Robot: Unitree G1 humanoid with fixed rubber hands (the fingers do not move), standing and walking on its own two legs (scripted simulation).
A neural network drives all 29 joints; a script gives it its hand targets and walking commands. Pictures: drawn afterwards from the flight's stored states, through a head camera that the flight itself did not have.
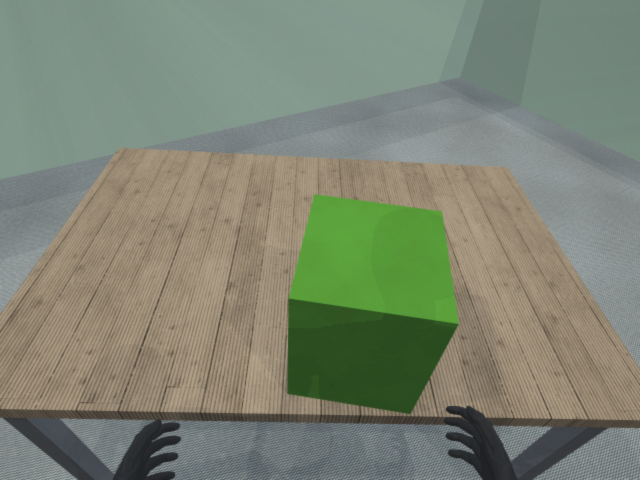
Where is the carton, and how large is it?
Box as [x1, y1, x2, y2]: [287, 194, 458, 413]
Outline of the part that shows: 314,194 289,295 287,393 410,413 458,324 441,211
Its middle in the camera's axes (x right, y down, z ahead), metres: +0.07 +0.10 +0.61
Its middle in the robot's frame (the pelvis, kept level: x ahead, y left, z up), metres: +0.41 -0.04 -0.02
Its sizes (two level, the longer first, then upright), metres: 0.210 0.200 0.250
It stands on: a table, 0.64 m high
